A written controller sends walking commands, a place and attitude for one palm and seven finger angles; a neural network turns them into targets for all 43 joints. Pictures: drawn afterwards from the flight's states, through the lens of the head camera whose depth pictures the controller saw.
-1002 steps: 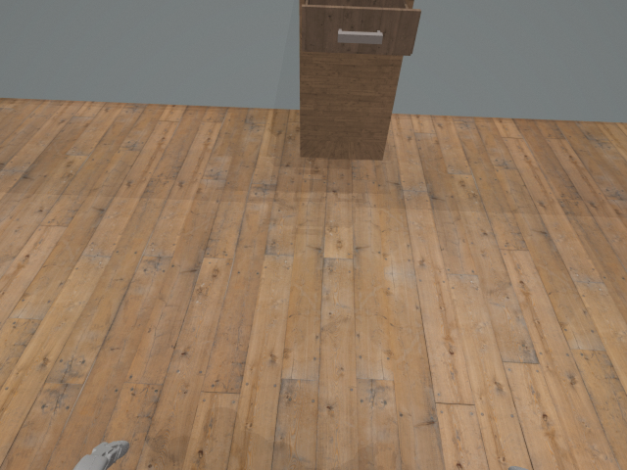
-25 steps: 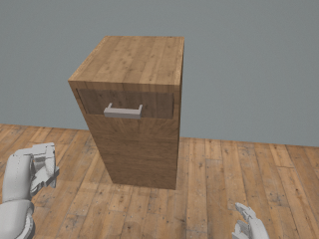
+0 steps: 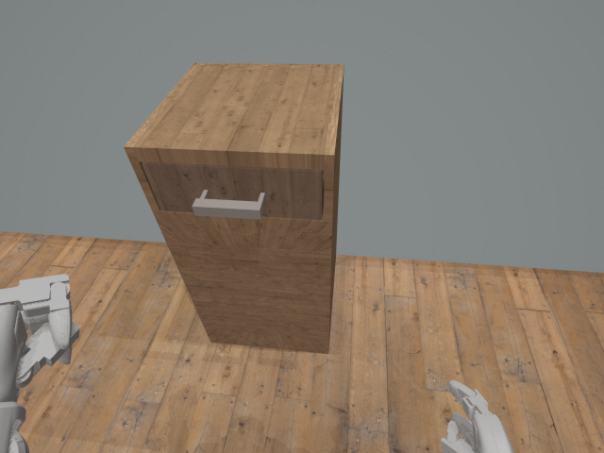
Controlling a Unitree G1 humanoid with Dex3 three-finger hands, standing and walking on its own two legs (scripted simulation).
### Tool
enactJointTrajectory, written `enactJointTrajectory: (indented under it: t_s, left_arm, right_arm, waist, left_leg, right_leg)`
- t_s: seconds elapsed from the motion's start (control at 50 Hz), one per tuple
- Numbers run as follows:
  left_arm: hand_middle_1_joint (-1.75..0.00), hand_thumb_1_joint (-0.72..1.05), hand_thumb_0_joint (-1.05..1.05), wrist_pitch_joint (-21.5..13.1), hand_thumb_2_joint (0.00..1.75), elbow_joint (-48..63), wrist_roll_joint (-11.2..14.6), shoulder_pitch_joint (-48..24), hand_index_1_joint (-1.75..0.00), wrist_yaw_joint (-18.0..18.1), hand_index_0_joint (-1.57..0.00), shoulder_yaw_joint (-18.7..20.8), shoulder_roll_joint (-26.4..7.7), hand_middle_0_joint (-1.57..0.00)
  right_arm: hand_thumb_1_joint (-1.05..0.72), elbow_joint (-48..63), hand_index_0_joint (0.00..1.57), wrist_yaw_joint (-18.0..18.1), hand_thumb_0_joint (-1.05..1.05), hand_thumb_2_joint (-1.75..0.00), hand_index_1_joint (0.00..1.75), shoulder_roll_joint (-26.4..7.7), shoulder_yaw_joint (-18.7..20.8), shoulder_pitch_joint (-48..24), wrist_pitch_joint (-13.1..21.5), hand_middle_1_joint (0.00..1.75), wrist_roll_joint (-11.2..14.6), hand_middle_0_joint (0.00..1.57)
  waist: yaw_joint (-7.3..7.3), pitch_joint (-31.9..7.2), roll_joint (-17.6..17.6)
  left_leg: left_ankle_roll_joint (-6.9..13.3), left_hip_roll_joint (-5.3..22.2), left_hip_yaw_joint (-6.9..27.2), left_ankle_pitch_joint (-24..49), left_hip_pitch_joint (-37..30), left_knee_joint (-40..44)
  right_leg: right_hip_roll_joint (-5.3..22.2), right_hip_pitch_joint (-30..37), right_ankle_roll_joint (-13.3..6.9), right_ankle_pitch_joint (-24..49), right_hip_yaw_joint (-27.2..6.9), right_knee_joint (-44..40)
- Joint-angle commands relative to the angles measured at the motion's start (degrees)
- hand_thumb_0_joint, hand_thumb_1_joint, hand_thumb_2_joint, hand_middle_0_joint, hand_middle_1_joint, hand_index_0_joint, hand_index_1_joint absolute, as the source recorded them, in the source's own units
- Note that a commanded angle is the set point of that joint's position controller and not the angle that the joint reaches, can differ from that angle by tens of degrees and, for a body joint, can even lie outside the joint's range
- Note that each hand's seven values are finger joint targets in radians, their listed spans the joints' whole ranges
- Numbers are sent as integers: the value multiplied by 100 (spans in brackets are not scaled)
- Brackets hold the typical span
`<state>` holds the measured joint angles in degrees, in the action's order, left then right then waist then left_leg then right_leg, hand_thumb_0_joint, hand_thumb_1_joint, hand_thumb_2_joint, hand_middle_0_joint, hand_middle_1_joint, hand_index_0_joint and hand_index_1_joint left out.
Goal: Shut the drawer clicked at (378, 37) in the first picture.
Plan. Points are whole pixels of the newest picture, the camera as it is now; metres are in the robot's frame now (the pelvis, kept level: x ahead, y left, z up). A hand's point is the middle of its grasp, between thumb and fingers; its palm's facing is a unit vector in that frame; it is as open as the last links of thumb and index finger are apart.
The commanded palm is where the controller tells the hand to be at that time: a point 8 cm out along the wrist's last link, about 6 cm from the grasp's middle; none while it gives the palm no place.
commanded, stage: step back with the hand held close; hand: left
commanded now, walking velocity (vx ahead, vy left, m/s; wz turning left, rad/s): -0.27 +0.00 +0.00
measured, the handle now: (231, 201) +0.61 +0.23 -0.04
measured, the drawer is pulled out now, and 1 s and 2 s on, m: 0.00 0.00 0.00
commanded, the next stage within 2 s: stop stepping back and stand still in 1.34 s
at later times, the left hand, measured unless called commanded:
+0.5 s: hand (27, 371) +0.14 +0.27 +0.16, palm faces +0.36 -0.79 -0.50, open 3.2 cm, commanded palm +0.09 +0.31 +0.17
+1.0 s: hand (3, 424) +0.10 +0.26 +0.16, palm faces +0.35 -0.77 -0.53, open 3.2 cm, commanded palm +0.03 +0.29 +0.17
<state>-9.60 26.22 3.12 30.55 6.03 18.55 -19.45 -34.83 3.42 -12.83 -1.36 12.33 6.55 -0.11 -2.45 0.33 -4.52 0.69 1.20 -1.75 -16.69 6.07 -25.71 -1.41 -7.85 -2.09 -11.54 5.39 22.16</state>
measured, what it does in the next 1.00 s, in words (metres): steps on the spot: right foot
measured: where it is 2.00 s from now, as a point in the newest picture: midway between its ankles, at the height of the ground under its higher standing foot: outside the picture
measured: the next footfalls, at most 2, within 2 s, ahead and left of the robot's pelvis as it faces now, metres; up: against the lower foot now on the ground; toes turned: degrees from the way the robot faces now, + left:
right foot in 0.88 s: -0.08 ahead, -0.10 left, +0.00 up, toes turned +5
left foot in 1.38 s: -0.21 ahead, +0.10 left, +0.00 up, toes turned +5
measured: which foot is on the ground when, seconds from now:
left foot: down 0.00-1.00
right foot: down 0.00-0.78, up 0.80-0.86, down 0.88-1.00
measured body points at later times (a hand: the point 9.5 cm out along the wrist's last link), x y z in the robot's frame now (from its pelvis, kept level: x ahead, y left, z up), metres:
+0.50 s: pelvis -0.05 +0.03 -0.01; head -0.03 +0.02 +0.44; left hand +0.12 +0.31 +0.19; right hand +0.14 -0.20 -0.08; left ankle -0.03 +0.11 -0.74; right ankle +0.01 -0.10 -0.74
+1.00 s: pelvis -0.10 +0.01 -0.01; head -0.04 +0.03 +0.43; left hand +0.08 +0.30 +0.19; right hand +0.07 -0.22 -0.10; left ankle -0.03 +0.11 -0.74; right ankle -0.12 -0.10 -0.74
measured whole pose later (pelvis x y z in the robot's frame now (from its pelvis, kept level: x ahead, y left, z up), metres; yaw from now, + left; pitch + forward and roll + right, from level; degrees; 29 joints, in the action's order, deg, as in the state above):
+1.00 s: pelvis -0.10 +0.01 -0.01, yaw +1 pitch +5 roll -1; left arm -17.4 35.5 1.1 35.9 7.7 26.2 -24.9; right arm -34.0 3.6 -11.1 0.5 11.5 5.8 -1.1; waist 0.2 1.3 1.5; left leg 2.1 -0.6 -0.3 -9.4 27.2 -31.7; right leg -3.9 -18.0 -0.7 -17.1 -2.7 31.2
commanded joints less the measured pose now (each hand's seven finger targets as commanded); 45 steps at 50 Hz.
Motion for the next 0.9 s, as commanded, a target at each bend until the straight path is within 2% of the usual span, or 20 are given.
enactJointTrajectory:
  t_s: [0.0,0.04,0.12,0.14,0.24,0.28,0.34,0.42,0.5,0.54,0.56,0.62,0.66,0.68,0.72,0.76,0.78,0.8,0.84,0.88]
  left_arm:
    - [-160,90,0,-461,90,797,-22,24,-160,94,-140,654,-816,-140]
    - [-160,90,0,-500,90,876,-18,249,-160,85,-140,607,-770,-140]
    - [-160,90,0,-533,90,1271,-19,512,-160,161,-140,872,-1062,-140]
    - [-160,90,0,-547,90,1439,-14,539,-160,183,-140,968,-1185,-140]
    - [-160,90,0,-549,90,1853,-25,634,-160,238,-140,1101,-1344,-140]
    - [-160,90,0,-543,90,1762,-47,704,-160,242,-140,1057,-1252,-140]
    - [-160,90,0,-551,90,1736,-91,650,-160,218,-140,950,-1125,-140]
    - [-160,90,0,-586,90,1562,-154,431,-160,212,-140,884,-1013,-140]
    - [-160,90,0,-643,90,1537,-235,245,-160,229,-140,912,-1027,-140]
    - [-160,90,0,-673,90,1677,-270,102,-160,245,-140,977,-1133,-140]
    - [-160,90,0,-678,90,1702,-248,101,-160,245,-140,900,-1062,-140]
    - [-160,90,0,-748,90,1843,-199,106,-160,308,-140,876,-1131,-140]
    - [-160,90,0,-789,90,2009,-147,126,-160,356,-140,847,-1159,-140]
    - [-160,90,0,-821,90,2073,-148,180,-160,382,-140,887,-1199,-140]
    - [-160,90,0,-876,90,2198,-175,317,-160,415,-140,970,-1244,-140]
    - [-160,90,0,-909,90,2096,-304,459,-160,399,-140,1140,-1235,-140]
    - [-160,90,0,-940,90,1991,-383,468,-160,375,-140,1149,-1196,-140]
    - [-160,90,0,-959,90,2080,-418,381,-160,373,-140,1212,-1257,-140]
    - [-160,90,0,-988,90,2008,-378,498,-160,351,-140,1341,-1356,-140]
    - [-160,90,0,-1045,90,1831,-267,786,-160,287,-140,1247,-1201,-140]
  right_arm:
    - [-90,913,20,17,0,-90,30,-631,361,-633,20,30,6,20]
    - [-90,963,20,19,0,-90,30,-680,406,-666,-59,30,5,20]
    - [-90,1112,20,21,0,-90,30,-676,480,-704,-201,30,41,20]
    - [-90,1148,20,44,0,-90,30,-696,483,-743,-211,30,41,20]
    - [-90,1277,20,110,0,-90,30,-686,519,-719,-254,30,50,20]
    - [-90,1270,20,125,0,-90,30,-670,529,-684,-240,30,47,20]
    - [-90,1258,20,136,0,-90,30,-736,535,-659,-197,30,16,20]
    - [-90,1263,20,123,0,-90,30,-757,514,-628,-130,30,29,20]
    - [-90,1303,20,134,0,-90,30,-751,495,-590,-77,30,45,20]
    - [-90,1314,20,146,0,-90,30,-766,511,-587,-50,30,22,20]
    - [-90,1316,20,129,0,-90,30,-727,494,-538,-37,30,30,20]
    - [-90,1225,20,94,0,-90,30,-683,488,-444,-10,30,-7,20]
    - [-90,1166,20,98,0,-90,30,-654,456,-413,-12,30,-20,20]
    - [-90,1142,20,100,0,-90,30,-668,445,-416,-12,30,-38,20]
    - [-90,1162,20,132,0,-90,30,-736,446,-498,12,30,-40,20]
    - [-90,1209,20,168,0,-90,30,-800,478,-625,79,30,-33,20]
    - [-90,1233,20,162,0,-90,30,-777,504,-634,94,30,-36,20]
    - [-90,1261,20,164,0,-90,30,-753,521,-616,109,30,-46,20]
    - [-90,1272,20,155,0,-90,30,-729,584,-604,189,30,-22,20]
    - [-90,1130,20,131,0,-90,30,-738,577,-513,228,30,-40,20]
  waist:
    - [218,-57,382]
    - [207,-343,116]
    - [186,-984,399]
    - [156,-1107,291]
    - [141,-1243,146]
    - [155,-1086,55]
    - [174,-836,-230]
    - [211,-399,-126]
    - [248,-207,240]
    - [267,-213,492]
    - [281,-200,717]
    - [336,-291,916]
    - [371,-430,860]
    - [381,-478,659]
    - [369,-512,-86]
    - [263,-586,-896]
    - [227,-496,-1076]
    - [224,-465,-978]
    - [224,-525,-354]
    - [236,-444,16]
  left_leg:
    - [164,94,298,1020,519,244]
    - [158,150,319,1341,598,367]
    - [147,234,391,1902,732,358]
    - [125,223,424,2070,798,339]
    - [104,302,543,2423,1050,302]
    - [134,385,580,2302,1200,375]
    - [217,497,718,1762,1677,602]
    - [405,689,869,41,2732,973]
    - [522,624,899,-1317,3434,975]
    - [494,426,790,-1541,3339,617]
    - [435,289,721,-1496,3084,340]
    - [264,12,508,-1147,2081,-517]
    - [180,-42,477,-776,1477,-722]
    - [192,16,565,-726,1462,-487]
    - [334,357,994,-812,2083,469]
    - [641,1106,1792,-1838,3712,1574]
    - [746,1319,1927,-2379,4266,1800]
    - [788,1359,1892,-2174,4298,1708]
    - [738,1195,1717,-1150,3783,1181]
    - [618,965,1494,-200,3129,804]
  right_leg:
    - [754,-177,42,922,-983,-605]
    - [690,68,86,1277,-803,-348]
    - [625,500,145,1934,-658,101]
    - [624,593,135,2128,-636,207]
    - [535,627,185,2404,-581,627]
    - [471,517,215,2198,-571,758]
    - [348,532,249,1754,-562,960]
    - [288,736,273,1061,-651,1272]
    - [348,924,275,802,-864,1220]
    - [495,650,215,384,-1134,765]
    - [631,307,147,11,-1278,455]
    - [1051,-880,-95,-1196,-1676,-425]
    - [1174,-1381,-172,-1330,-1516,-557]
    - [1076,-1374,-118,-1187,-1319,-409]
    - [542,-710,132,-648,-855,342]
    - [-62,806,318,-10,-570,1970]
    - [-159,1139,342,-81,-606,2409]
    - [-171,1126,346,16,-658,2537]
    - [-214,847,322,98,-770,2122]
    - [-160,438,262,437,-806,1431]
